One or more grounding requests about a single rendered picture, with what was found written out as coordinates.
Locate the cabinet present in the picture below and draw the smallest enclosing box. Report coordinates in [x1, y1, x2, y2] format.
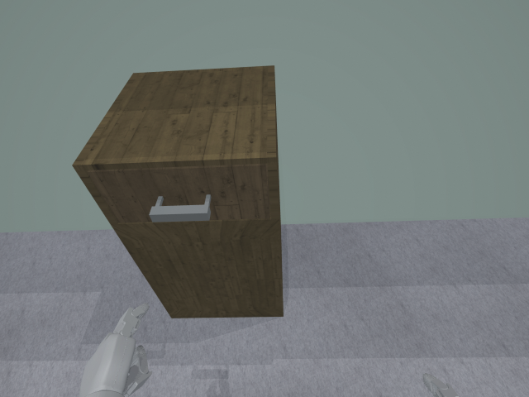
[72, 65, 284, 318]

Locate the handle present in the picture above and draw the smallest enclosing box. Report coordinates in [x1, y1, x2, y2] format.
[149, 194, 211, 222]

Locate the left robot hand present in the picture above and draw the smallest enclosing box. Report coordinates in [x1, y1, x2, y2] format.
[79, 303, 152, 397]

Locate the right robot hand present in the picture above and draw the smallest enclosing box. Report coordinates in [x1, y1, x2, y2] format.
[423, 373, 459, 397]

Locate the drawer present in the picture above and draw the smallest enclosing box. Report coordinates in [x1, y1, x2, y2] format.
[88, 164, 269, 222]

